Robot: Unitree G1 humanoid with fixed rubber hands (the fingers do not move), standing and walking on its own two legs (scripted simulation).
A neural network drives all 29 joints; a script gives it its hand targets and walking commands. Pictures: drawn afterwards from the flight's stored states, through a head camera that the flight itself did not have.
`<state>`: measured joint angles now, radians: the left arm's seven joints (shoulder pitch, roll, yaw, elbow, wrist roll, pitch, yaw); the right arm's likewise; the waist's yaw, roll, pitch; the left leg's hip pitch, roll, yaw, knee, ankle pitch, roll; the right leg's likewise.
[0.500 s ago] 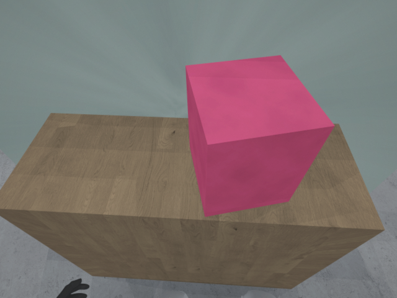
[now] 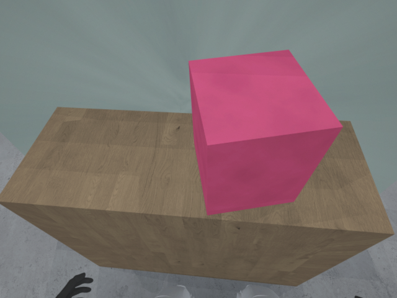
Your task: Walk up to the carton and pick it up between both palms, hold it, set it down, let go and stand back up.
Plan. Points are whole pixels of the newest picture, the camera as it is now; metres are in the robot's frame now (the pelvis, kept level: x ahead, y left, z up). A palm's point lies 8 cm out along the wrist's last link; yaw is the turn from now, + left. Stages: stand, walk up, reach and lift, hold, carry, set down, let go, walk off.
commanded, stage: walk up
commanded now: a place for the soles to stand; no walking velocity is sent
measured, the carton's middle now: (245, 137) +0.41 -0.07 +0.08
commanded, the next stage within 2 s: reach and lift in 1.00 s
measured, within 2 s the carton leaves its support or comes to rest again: neither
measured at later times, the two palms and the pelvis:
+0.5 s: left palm out of the picture +0.09 +0.29 -0.08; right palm out of the picture +0.05 -0.31 -0.10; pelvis -0.03 +0.00 +0.00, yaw +0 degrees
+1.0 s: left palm out of the picture +0.09 +0.29 -0.08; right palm out of the picture +0.06 -0.32 -0.10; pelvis -0.02 -0.01 +0.00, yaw +0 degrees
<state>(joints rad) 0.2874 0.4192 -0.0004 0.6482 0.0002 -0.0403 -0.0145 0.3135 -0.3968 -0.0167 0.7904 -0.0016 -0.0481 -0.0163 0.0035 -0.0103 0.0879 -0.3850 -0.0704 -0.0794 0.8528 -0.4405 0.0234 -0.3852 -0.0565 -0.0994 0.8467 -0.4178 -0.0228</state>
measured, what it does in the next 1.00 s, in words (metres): stands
